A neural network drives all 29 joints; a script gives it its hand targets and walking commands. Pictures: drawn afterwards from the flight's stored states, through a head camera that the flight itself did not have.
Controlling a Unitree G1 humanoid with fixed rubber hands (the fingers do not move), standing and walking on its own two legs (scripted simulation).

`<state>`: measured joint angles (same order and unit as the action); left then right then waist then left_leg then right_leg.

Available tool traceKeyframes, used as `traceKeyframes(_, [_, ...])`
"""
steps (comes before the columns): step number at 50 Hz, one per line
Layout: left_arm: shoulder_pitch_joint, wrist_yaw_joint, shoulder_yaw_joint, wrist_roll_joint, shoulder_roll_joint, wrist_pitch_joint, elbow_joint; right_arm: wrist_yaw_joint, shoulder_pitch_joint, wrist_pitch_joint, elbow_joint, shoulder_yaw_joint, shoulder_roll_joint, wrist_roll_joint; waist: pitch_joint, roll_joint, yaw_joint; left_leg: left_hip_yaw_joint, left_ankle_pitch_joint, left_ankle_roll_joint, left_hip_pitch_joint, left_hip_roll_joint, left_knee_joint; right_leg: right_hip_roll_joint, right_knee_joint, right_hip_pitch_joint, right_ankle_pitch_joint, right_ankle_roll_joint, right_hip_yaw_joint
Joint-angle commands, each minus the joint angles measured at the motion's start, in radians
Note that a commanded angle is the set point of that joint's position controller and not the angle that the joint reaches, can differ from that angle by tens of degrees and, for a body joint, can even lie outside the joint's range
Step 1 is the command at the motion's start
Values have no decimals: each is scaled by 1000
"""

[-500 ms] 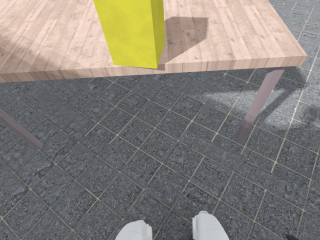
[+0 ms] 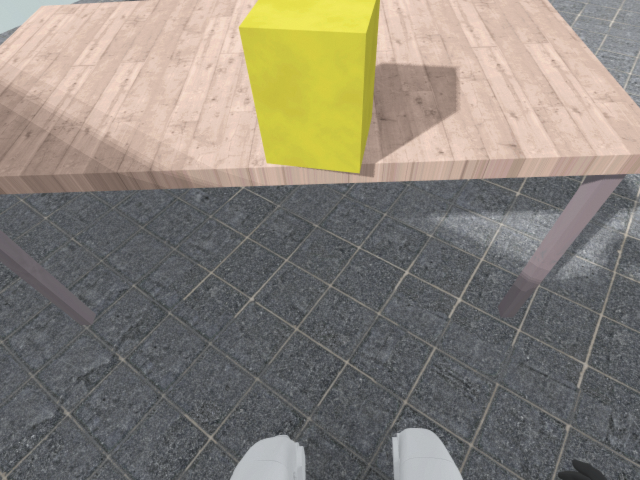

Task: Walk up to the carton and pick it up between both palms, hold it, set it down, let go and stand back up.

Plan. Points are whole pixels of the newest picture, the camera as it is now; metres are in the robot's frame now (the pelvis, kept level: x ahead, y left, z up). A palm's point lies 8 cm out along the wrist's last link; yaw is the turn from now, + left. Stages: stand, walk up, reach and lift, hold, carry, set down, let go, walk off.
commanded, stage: walk up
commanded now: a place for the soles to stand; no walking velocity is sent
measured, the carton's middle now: (318, 80) +0.69 +0.03 +0.12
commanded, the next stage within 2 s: none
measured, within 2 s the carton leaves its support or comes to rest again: neither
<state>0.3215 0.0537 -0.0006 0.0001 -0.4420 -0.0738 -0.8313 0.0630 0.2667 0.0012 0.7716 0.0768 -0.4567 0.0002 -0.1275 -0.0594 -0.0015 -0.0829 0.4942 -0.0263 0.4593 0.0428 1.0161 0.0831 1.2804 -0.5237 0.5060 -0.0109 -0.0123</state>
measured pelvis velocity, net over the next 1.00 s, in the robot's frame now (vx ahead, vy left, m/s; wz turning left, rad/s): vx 0.08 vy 0.11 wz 0.03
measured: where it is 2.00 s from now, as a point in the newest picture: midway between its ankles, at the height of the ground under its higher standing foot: outside the picture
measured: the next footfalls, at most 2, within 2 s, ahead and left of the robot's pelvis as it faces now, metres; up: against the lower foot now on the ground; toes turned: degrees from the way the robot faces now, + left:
right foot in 0.22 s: +0.15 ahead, -0.13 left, +0.00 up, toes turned -2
left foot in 0.52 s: +0.16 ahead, +0.25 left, +0.00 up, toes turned +4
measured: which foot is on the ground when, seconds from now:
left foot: down 0.00-0.24, up 0.26-0.50, down 0.52-1.00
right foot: up 0.00-0.20, down 0.22-0.52, up 0.54-0.78, down 0.80-1.00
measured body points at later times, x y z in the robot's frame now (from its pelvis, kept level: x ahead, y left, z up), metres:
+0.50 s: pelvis +0.05 +0.05 +0.00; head +0.07 +0.03 +0.45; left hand +0.08 +0.40 -0.08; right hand +0.16 -0.28 -0.11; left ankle +0.07 +0.17 -0.66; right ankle +0.11 -0.13 -0.68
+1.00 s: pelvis +0.08 +0.11 +0.00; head +0.10 +0.09 +0.44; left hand +0.13 +0.46 -0.08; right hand +0.18 -0.22 -0.12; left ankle +0.10 +0.23 -0.65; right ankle +0.14 -0.05 -0.68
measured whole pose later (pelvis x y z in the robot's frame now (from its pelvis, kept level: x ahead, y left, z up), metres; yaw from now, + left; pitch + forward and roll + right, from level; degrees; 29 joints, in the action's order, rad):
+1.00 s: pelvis +0.08 +0.11 +0.00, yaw +2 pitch -5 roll +0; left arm 0.32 0.10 0.00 0.00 -0.46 -0.09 -0.84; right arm 0.04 0.24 0.03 0.77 0.09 -0.47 0.00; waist -0.13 -0.07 0.00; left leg -0.04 0.57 -0.05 0.50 0.03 1.18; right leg 0.10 1.02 -0.50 0.44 0.01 -0.01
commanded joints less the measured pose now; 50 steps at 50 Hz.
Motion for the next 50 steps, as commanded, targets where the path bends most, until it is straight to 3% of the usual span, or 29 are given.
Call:
traceKeyframes(1, [-30,33,100,-35,-270,-21,23,-44,112,-35,-78,103,-283,34,55,-123,-78,505,-408,-73,-352,194,-577,8,25,-327,-49,-16,-3])
traceKeyframes(6, [-31,38,86,-23,-225,-38,11,-36,76,-17,-84,97,-235,55,124,-44,-95,402,-420,-208,-259,236,-497,-12,-280,-156,11,-23,120])
traceKeyframes(7, [34,43,97,-31,-243,-47,0,-29,4,-4,-101,84,-248,45,97,-138,-47,355,-453,-218,-196,210,-436,-4,-328,-98,-39,-31,114])
traceKeyframes(9, [314,58,115,-21,-234,-58,-109,-29,-147,1,-164,73,-197,35,177,37,102,191,-573,-147,107,126,-146,-82,-551,370,-277,-46,153])
traceKeyframes(10, [438,72,140,-17,-303,-56,-134,-28,-140,0,-176,61,-133,41,271,193,148,119,-432,-78,227,48,93,-25,-649,565,-253,-59,6])
traceKeyframes(11, [440,87,168,9,-389,-49,-115,-27,-132,1,-196,48,-121,49,218,308,153,57,47,-7,461,-32,244,190,-734,604,-145,-146,-380])
traceKeyframes(12, [341,85,163,14,-425,-41,-73,-28,-140,26,-185,59,-153,49,233,240,116,173,138,-3,442,-29,314,375,-966,470,209,-231,-763])
traceKeyframes(13, [247,89,169,-10,-458,-41,-39,-22,-138,38,-146,78,-236,50,155,166,100,209,127,18,429,5,346,388,-993,387,288,-274,-808])
traceKeyframes(17, [118,82,140,9,-360,-51,-4,-3,-45,40,-97,99,-221,58,26,134,29,164,44,15,337,57,252,277,-831,206,-17,-238,-483])
traceKeyframes(21, [38,68,166,25,-434,-34,15,19,-21,42,-83,119,-237,45,32,238,-10,124,79,20,126,64,123,252,-815,-3,251,-239,-374])
traceKeyframes(22, [-7,76,169,31,-430,-40,24,20,28,38,-87,118,-225,48,32,201,-52,114,21,29,74,64,57,263,-764,-54,203,-233,-390])
traceKeyframes(24, [-183,73,139,42,-346,-16,56,9,340,30,37,141,-233,53,123,21,-239,121,42,18,-381,0,-208,157,-354,-303,111,-133,-129])
traceKeyframes(25, [-158,75,92,26,-201,-14,71,-13,406,17,36,144,-266,66,68,-304,-272,331,173,39,-423,58,-518,-33,5,-465,53,-57,12])
traceKeyframes(26, [-94,81,66,6,-159,-16,73,-26,277,9,4,149,-315,56,48,-376,-185,597,170,34,-325,180,-654,-125,137,-553,146,-33,1])
traceKeyframes(27, [-51,81,71,-10,-210,-14,45,-28,166,6,-28,140,-337,62,56,-161,-109,646,169,10,-298,208,-665,-88,146,-507,97,-48,-23])
traceKeyframes(28, [-136,78,94,-5,-272,-16,46,-32,137,9,-35,137,-364,43,73,-102,-160,798,251,-54,-269,285,-791,-75,151,-483,102,-51,-66])
traceKeyframes(29, [-125,78,99,1,-300,-23,38,-37,95,4,-60,134,-370,48,5,-81,-104,873,145,-86,-221,306,-786,-41,146,-438,69,-45,-72])
traceKeyframes(31, [-32,69,104,-18,-298,-35,11,-41,56,5,-86,105,-277,60,40,-102,-65,582,-398,-122,-280,234,-518,-9,-18,-357,56,-26,14])
traceKeyframes(32, [7,64,104,-19,-274,-35,0,-44,91,2,-87,103,-259,50,82,-175,-72,484,-456,-147,-284,228,-457,-2,-100,-285,79,-30,42])
traceKeyframes(36, [51,50,88,-19,-218,-35,-29,-53,17,-9,-88,101,-238,44,140,-82,-36,372,-619,-167,-156,229,-384,-43,-247,-63,-63,-40,125])
traceKeyframes(39, [337,74,118,-1,-263,-45,-118,-47,-165,-2,-151,69,-175,45,176,109,148,173,-619,-81,228,98,10,-89,-536,478,-178,-62,90])
traceKeyframes(40, [397,81,150,9,-343,-42,-100,-51,-123,-8,-183,43,-123,18,253,363,176,95,-348,16,359,3,344,199,-679,522,-356,-202,-388])
traceKeyframes(41, [276,73,149,0,-408,-36,-54,-60,-113,6,-168,58,-147,21,233,264,124,118,140,18,455,-36,380,360,-829,479,-192,-313,-741])
traceKeyframes(42, [206,76,166,-6,-441,-33,-21,-54,-136,27,-150,69,-211,31,190,163,120,171,192,19,421,12,392,423,-888,385,-20,-372,-846])
traceKeyframes(44, [81,78,137,14,-391,-28,-11,-45,-121,21,-132,79,-213,27,110,115,62,160,143,18,364,34,304,297,-836,270,-40,-310,-623])
traceKeyframes(46, [18,63,123,29,-369,-26,-5,-25,-32,15,-88,100,-236,33,48,259,15,148,127,8,214,39,191,253,-785,68,41,-277,-506])
traceKeyframes(48, [-31,48,132,41,-368,-17,14,-27,-3,10,-60,106,-226,19,52,243,-2,93,105,13,80,20,53,217,-756,-7,69,-247,-393])
traceKeyframes(49, [-104,38,123,37,-349,-13,30,-31,104,-2,-11,108,-208,14,75,230,-65,97,13,10,-103,15,-142,187,-697,-139,135,-207,-332])
traceKeyframes(50, [-172,36,115,36,-307,-3,36,-32,212,-9,55,116,-210,16,63,67,-139,80,-45,35,-308,-12,-245,100,-528,-293,149,-147,-203])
